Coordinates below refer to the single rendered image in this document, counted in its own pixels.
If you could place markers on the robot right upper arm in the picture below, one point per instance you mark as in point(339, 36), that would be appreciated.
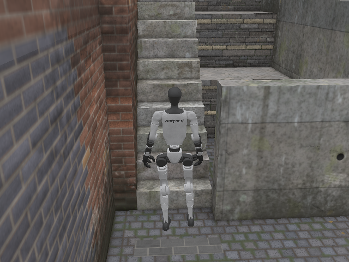
point(194, 125)

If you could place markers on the left robot foot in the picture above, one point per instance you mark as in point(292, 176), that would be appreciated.
point(166, 225)

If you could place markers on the robot left upper arm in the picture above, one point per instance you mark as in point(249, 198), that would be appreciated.
point(154, 125)

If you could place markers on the robot left hand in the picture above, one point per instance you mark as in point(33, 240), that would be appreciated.
point(145, 160)

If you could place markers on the left robot forearm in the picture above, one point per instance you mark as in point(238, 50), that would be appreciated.
point(149, 146)

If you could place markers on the right robot forearm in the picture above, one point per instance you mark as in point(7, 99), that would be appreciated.
point(198, 146)

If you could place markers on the robot right hand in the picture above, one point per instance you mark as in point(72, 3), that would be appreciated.
point(196, 157)

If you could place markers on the robot left shin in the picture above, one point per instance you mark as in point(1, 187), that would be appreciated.
point(164, 201)

